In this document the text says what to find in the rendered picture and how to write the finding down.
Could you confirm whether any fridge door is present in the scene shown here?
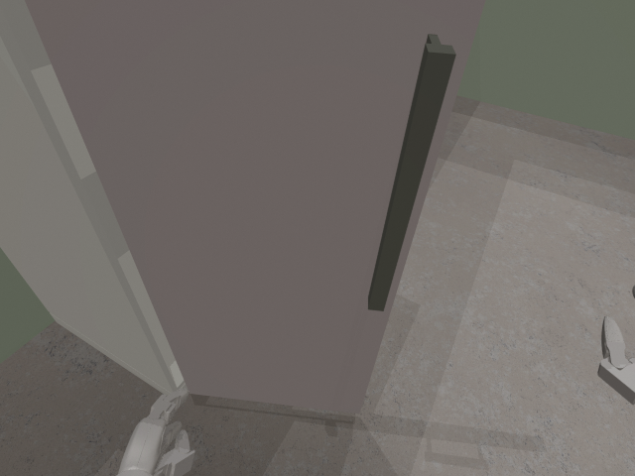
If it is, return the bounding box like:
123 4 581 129
25 0 486 414

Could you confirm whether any left robot hand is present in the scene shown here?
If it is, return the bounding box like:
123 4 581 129
118 388 195 476

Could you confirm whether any handle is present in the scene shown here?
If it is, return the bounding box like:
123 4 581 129
368 34 456 311

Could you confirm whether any right robot hand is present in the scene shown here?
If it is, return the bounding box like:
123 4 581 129
597 285 635 405

